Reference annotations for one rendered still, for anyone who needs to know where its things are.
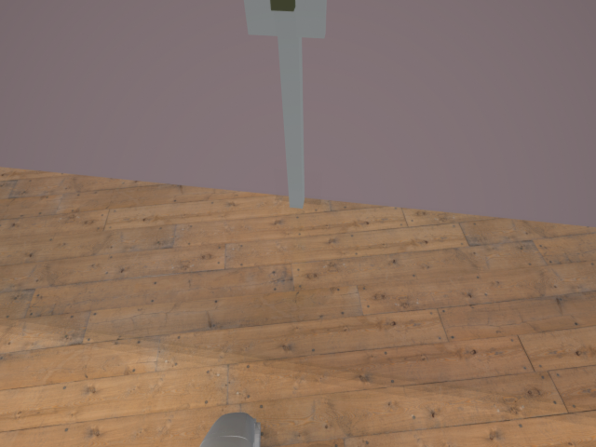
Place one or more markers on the robot left thigh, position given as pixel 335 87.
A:
pixel 234 430

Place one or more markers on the panel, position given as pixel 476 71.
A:
pixel 307 20

